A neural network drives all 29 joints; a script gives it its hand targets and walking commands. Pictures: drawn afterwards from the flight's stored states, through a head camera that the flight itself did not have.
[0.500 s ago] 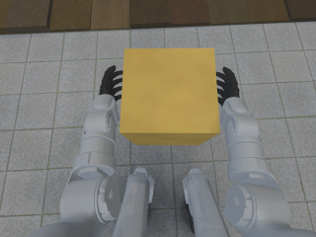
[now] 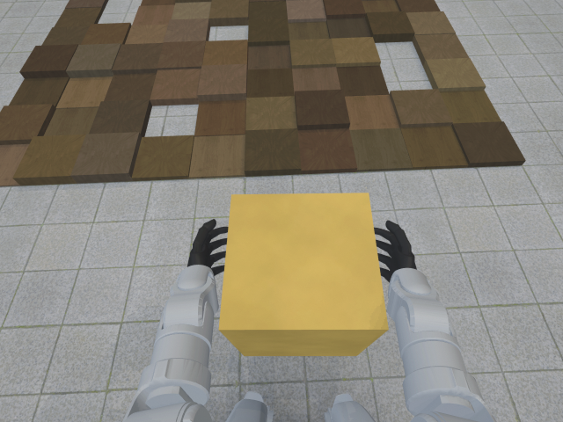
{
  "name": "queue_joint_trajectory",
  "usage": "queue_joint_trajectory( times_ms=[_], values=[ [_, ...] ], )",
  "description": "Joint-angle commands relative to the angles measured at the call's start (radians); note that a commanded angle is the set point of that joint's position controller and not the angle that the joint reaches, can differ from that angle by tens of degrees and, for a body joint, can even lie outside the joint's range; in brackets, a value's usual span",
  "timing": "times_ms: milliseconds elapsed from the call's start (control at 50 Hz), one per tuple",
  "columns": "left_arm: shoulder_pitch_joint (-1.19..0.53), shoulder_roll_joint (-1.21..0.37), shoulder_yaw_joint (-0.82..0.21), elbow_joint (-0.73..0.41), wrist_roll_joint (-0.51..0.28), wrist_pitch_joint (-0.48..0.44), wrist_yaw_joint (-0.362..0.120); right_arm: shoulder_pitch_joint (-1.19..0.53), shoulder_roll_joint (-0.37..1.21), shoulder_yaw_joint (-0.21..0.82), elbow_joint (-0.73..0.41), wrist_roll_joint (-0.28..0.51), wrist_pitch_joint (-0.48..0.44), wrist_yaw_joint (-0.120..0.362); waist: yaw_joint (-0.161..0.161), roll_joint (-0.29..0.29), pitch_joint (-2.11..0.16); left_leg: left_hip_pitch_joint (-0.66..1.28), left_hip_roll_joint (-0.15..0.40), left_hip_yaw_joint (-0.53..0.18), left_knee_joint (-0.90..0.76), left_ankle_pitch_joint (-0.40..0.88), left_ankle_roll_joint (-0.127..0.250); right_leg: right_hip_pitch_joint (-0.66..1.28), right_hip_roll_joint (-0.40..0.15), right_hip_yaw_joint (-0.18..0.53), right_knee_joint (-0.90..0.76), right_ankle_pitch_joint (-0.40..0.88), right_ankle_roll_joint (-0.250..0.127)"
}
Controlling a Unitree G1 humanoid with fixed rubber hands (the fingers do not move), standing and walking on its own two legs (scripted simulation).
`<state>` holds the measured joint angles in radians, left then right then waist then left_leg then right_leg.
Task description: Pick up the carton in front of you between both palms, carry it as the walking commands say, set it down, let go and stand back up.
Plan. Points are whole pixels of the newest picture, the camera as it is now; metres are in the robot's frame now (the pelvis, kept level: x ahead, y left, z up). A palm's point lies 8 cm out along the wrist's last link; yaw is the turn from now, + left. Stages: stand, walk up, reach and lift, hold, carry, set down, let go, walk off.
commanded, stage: reach and lift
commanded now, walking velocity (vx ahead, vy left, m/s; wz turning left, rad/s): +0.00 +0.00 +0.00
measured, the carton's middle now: (299, 283) +0.36 +0.00 -0.10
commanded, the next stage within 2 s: hold in 1.44 s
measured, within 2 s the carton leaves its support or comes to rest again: neither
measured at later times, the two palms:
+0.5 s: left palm (176, 259) +0.31 +0.15 +0.10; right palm (440, 259) +0.31 -0.15 +0.10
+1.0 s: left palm (174, 253) +0.32 +0.15 +0.10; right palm (442, 253) +0.31 -0.15 +0.11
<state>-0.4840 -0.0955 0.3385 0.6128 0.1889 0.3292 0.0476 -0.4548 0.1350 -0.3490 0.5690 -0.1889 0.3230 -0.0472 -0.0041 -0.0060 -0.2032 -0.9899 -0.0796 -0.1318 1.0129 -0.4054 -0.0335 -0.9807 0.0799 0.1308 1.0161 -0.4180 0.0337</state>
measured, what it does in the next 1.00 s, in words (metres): rises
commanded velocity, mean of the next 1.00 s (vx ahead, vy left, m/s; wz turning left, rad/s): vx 0.00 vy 0.00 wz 0.00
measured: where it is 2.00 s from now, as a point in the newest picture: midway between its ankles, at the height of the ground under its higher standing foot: outside the picture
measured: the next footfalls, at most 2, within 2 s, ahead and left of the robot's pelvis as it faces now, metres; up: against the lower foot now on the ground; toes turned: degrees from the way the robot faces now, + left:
none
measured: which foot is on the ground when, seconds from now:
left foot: down 0.00-1.00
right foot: down 0.00-1.00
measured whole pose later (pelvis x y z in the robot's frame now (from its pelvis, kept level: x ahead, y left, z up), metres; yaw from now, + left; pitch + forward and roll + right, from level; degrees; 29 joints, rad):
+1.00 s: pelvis +0.02 +0.00 +0.08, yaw +0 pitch -3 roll +0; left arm -0.30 -0.16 0.28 0.35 0.29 0.64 0.00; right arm -0.30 0.16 -0.27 0.34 -0.29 0.63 0.02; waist 0.00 0.00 0.00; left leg -0.15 -0.04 -0.14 0.42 -0.21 -0.02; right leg -0.15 0.04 0.14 0.43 -0.22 0.02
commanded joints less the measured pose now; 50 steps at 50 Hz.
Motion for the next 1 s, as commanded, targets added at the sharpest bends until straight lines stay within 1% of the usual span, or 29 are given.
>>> queue_joint_trajectory(
  times_ms=[0,100,180,300,340,380,440,500,540,580,660,800,980],
  values=[
    [-0.47,-1.068,-0.59,-0.002,-0.135,-0.007,-0.242,-0.492,1.019,0.596,0.023,0.123,0.003,0.23,0.003,0.016,-0.502,0.442,-0.052,0.068,-0.196,0.322,0.015,0.386,0.052,-0.064,-0.205,0.307,-0.017],
    [-0.378,-1.061,-0.617,-0.043,-0.141,0.024,-0.247,-0.397,1.013,0.623,-0.014,0.126,0.035,0.238,0.003,0.012,-0.409,0.575,-0.04,0.055,-0.311,0.394,0.017,0.525,0.041,-0.052,-0.32,0.382,-0.017],
    [-0.313,-1.059,-0.646,-0.092,-0.152,0.071,-0.254,-0.33,1.01,0.65,-0.061,0.134,0.08,0.246,0.004,0.01,-0.337,0.68,-0.032,0.051,-0.402,0.446,0.016,0.637,0.032,-0.05,-0.41,0.435,-0.016],
    [-0.249,-1.05,-0.692,-0.192,-0.173,0.159,-0.266,-0.26,1.005,0.694,-0.155,0.159,0.167,0.262,-0.002,0.01,-0.217,0.821,-0.021,0.047,-0.528,0.465,0.011,0.781,0.02,-0.048,-0.535,0.459,-0.015],
    [-0.24,-1.037,-0.693,-0.221,-0.174,0.192,-0.268,-0.243,1.0,0.694,-0.174,0.161,0.2,0.267,-0.001,0.008,-0.161,0.844,-0.018,0.048,-0.564,0.443,0.012,0.812,0.017,-0.048,-0.571,0.448,-0.016],
    [-0.234,-1.019,-0.672,-0.228,-0.16,0.223,-0.272,-0.235,0.988,0.672,-0.176,0.147,0.231,0.271,0.0,0.004,-0.087,0.847,-0.016,0.051,-0.597,0.388,0.014,0.825,0.014,-0.048,-0.604,0.405,-0.018],
    [-0.24,-1.01,-0.621,-0.209,-0.139,0.253,-0.282,-0.244,0.971,0.627,-0.16,0.128,0.262,0.281,0.002,0.001,0.005,0.837,-0.013,0.058,-0.627,0.285,0.02,0.815,0.009,-0.053,-0.635,0.306,-0.022],
    [-0.295,-1.001,-0.568,-0.174,-0.116,0.262,-0.293,-0.301,0.965,0.575,-0.127,0.105,0.27,0.293,0.004,0.003,0.052,0.819,-0.01,0.067,-0.633,0.194,0.026,0.795,0.006,-0.061,-0.64,0.209,-0.027],
    [-0.348,-1.017,-0.573,-0.182,-0.123,0.256,-0.301,-0.351,0.981,0.58,-0.134,0.109,0.265,0.299,0.003,0.004,0.029,0.824,-0.009,0.07,-0.627,0.176,0.029,0.798,0.005,-0.063,-0.634,0.188,-0.03],
    [-0.393,-1.032,-0.585,-0.195,-0.13,0.252,-0.306,-0.393,0.996,0.589,-0.145,0.116,0.261,0.303,0.002,0.004,-0.01,0.836,-0.009,0.072,-0.619,0.187,0.031,0.809,0.004,-0.064,-0.626,0.2,-0.029],
    [-0.422,-1.046,-0.598,-0.2,-0.138,0.25,-0.308,-0.422,1.004,0.602,-0.15,0.121,0.258,0.305,0.001,0.007,-0.055,0.855,-0.01,0.072,-0.617,0.2,0.029,0.827,0.005,-0.066,-0.621,0.212,-0.027],
    [-0.39,-1.036,-0.594,-0.203,-0.132,0.263,-0.304,-0.396,0.987,0.601,-0.162,0.115,0.269,0.302,-0.001,0.007,-0.062,0.887,-0.013,0.07,-0.635,0.25,0.021,0.852,0.011,-0.068,-0.637,0.256,-0.025],
    [-0.313,-1.015,-0.622,-0.281,-0.142,0.284,-0.294,-0.314,0.969,0.625,-0.226,0.13,0.29,0.296,0.001,0.008,-0.068,0.93,-0.018,0.067,-0.653,0.366,0.015,0.903,0.019,-0.064,-0.655,0.373,-0.018]
  ],
)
